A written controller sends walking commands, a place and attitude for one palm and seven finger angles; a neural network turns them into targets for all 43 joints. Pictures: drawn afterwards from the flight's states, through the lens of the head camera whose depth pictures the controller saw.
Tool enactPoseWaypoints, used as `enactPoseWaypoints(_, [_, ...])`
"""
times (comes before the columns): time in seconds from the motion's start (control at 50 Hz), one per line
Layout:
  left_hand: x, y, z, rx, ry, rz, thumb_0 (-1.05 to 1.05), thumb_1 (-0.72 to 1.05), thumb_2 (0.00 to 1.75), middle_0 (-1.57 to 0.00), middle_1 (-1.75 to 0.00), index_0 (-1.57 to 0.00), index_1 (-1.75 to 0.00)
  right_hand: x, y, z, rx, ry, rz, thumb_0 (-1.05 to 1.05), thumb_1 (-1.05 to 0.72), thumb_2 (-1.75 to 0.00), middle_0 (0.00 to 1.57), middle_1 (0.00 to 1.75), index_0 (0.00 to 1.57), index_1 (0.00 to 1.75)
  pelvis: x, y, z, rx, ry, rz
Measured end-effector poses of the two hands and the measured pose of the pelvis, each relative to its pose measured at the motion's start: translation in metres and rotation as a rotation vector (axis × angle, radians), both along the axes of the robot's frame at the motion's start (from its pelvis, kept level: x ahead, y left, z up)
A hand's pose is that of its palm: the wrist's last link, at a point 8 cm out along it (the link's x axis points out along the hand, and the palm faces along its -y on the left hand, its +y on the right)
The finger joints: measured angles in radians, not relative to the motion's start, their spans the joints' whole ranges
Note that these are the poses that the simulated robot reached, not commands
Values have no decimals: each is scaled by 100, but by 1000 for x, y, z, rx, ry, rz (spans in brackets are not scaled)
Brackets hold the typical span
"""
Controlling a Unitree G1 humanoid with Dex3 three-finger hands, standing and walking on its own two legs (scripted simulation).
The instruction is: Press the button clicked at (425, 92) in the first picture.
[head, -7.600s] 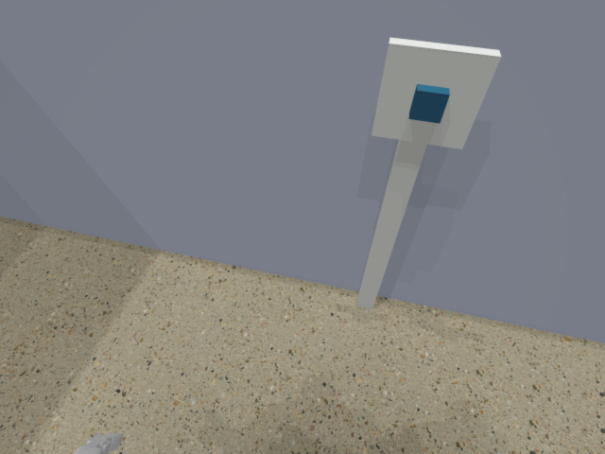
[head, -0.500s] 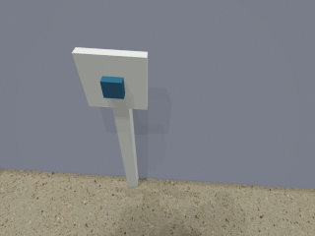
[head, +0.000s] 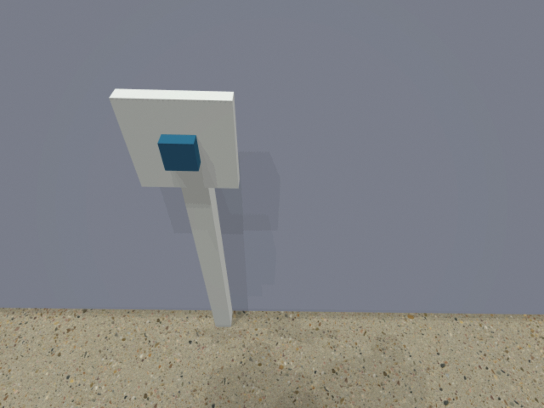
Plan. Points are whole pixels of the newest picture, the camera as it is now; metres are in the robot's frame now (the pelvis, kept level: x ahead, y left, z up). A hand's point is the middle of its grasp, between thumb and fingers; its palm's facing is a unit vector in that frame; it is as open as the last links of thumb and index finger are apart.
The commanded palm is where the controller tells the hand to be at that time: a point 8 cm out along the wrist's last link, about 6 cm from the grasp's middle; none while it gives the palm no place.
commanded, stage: come to a stop and stand still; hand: left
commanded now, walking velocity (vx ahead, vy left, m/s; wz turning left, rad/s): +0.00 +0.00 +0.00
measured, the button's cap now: (180, 151) +0.52 +0.20 +0.10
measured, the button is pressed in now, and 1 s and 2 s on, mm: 0 0 0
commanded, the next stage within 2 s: look again from close up in 0.20 s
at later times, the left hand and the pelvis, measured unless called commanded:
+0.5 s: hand out of the picture -0.03 +0.15 -0.19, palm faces +0.06 -0.98 -0.19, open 7.4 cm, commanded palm none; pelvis -0.01 -0.02 -0.01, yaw +2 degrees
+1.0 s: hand out of the picture +0.04 +0.21 -0.17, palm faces +0.02 -0.95 -0.30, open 7.4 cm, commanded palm none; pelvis -0.01 -0.01 +0.00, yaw +1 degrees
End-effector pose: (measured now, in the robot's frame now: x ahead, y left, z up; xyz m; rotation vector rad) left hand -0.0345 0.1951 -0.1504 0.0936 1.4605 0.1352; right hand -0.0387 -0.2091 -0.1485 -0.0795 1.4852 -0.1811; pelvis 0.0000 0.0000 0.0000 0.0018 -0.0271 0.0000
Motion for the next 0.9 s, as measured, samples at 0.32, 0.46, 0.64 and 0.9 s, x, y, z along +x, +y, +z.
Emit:
enactPoseWaypoints(0.32, [-33, -14, 3, -2, 61, 9, 0, 91, 90, -19, -30, -20, -30, 5, -2, -3, 23, -29, 11, 1, -91, -90, 20, 30, 20, 30, -6, -10, -1, -2, 9, 5])
enactPoseWaypoints(0.46, [-12, 0, -6, 33, -27, 16, 1, 91, 90, -20, -30, -20, -30, 33, -32, 0, -51, -114, 76, 1, -91, -90, 20, 30, 20, 30, -9, -15, -9, -22, 19, 40])
enactPoseWaypoints(0.64, [45, 31, 2, 98, -195, -19, 1, 91, 90, -20, -30, -20, -30, 83, -61, 13, -124, -262, 116, 1, -91, -90, 20, 30, 20, 30, -6, -15, -9, -22, -10, 30])
enactPoseWaypoints(0.9, [76, 63, 21, 166, -278, -69, 1, 91, 90, -20, -30, -20, -30, 107, -72, 26, -140, -324, 163, 1, -91, -90, 20, 30, 20, 30, -13, -14, -4, -17, -20, 24])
